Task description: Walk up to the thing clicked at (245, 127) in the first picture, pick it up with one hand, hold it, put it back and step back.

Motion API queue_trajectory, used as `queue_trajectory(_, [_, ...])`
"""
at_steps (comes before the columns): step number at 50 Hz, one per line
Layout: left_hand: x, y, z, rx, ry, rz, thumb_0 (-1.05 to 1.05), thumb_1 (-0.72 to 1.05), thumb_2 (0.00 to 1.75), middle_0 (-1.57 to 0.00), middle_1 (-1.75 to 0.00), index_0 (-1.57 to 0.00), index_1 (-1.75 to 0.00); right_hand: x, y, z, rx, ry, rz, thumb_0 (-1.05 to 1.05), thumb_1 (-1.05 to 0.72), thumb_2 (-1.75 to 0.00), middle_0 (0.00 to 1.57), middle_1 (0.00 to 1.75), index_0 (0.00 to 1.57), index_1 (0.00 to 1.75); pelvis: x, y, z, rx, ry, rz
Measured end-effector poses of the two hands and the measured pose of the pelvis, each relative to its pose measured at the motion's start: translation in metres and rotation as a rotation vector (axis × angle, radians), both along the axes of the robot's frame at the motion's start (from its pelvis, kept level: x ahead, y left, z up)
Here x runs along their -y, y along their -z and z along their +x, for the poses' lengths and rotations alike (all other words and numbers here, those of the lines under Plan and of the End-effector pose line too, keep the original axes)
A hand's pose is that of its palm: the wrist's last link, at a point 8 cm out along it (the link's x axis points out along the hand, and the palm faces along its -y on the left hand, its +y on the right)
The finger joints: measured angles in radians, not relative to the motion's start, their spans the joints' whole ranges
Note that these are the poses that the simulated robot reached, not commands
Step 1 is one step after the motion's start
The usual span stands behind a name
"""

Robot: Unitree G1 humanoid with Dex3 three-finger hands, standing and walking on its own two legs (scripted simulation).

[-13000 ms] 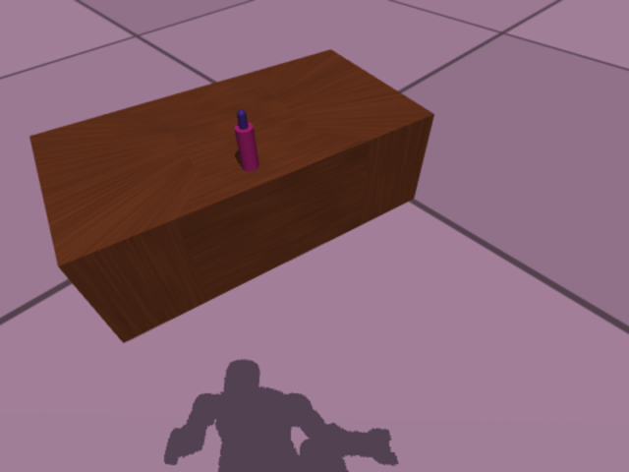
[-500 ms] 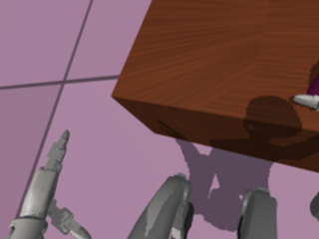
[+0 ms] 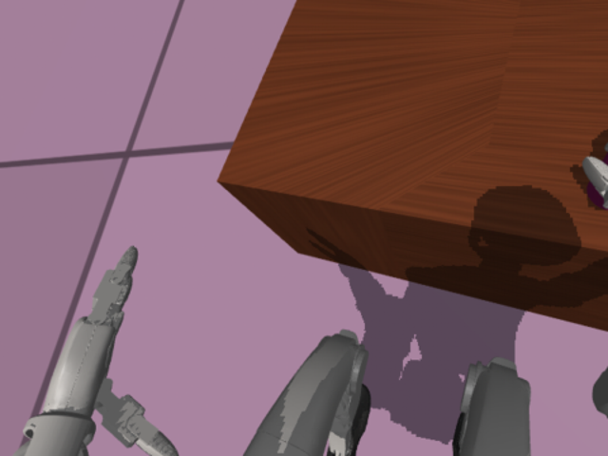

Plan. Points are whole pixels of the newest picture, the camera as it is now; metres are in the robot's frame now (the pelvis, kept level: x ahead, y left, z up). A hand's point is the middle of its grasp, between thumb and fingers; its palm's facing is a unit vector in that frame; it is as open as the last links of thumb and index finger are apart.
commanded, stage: settle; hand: right
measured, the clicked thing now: out of the picture +0.51 -0.24 -0.01
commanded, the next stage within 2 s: lift in 0.66 s
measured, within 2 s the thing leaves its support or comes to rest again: leaves its support in 0.16 s
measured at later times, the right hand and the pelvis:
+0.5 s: hand out of the picture +0.50 -0.25 +0.01, palm faces +0.27 +0.96 +0.00, open 8.5 cm; pelvis +0.00 +0.00 +0.04, yaw -1 degrees
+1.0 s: hand out of the picture +0.50 -0.25 +0.04, palm faces +0.26 +0.97 +0.01, open 8.5 cm; pelvis +0.02 -0.01 +0.06, yaw -2 degrees
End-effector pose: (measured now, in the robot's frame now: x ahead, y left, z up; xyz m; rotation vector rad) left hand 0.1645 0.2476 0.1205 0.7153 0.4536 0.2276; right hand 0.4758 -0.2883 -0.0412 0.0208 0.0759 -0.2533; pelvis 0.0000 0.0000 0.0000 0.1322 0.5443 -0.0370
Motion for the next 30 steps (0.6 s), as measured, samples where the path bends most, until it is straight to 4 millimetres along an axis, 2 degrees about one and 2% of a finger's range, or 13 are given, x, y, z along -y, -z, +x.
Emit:
queue_trajectory(6, [-0.004, -0.003, 0.000, -0.008, -0.006, -0.009, -0.01, -0.55, 0.07, -0.06, -0.05, -0.06, -0.06, -0.002, -0.003, -0.010, -0.039, 0.002, 0.007, -0.02, 0.24, -1.07, 0.79, 1.12, 0.85, 1.15, -0.001, -0.008, 0.002, 0.010, 0.002, -0.002])
queue_trajectory(11, [-0.007, 0.000, 0.001, -0.028, -0.026, -0.031, -0.01, -0.55, 0.07, -0.06, -0.05, -0.06, -0.06, -0.004, -0.013, -0.016, -0.042, 0.008, 0.009, -0.02, 0.25, -1.09, 0.78, 1.13, 0.84, 1.16, -0.001, -0.017, 0.003, 0.025, 0.007, -0.003])
queue_trajectory(21, [-0.004, -0.002, 0.002, -0.036, -0.032, -0.068, -0.01, -0.54, 0.07, -0.06, -0.05, -0.06, -0.06, 0.002, -0.043, -0.012, -0.029, 0.013, -0.005, -0.02, 0.26, -1.11, 0.78, 1.15, 0.84, 1.17, 0.001, -0.033, 0.003, 0.048, 0.014, -0.003])
queue_trajectory(30, [-0.003, -0.006, 0.004, -0.041, -0.041, -0.077, -0.01, -0.55, 0.07, -0.06, -0.05, -0.05, -0.06, 0.007, -0.055, -0.009, -0.027, 0.012, -0.002, -0.02, 0.26, -1.11, 0.77, 1.16, 0.83, 1.18, 0.004, -0.042, 0.005, 0.052, 0.016, -0.007])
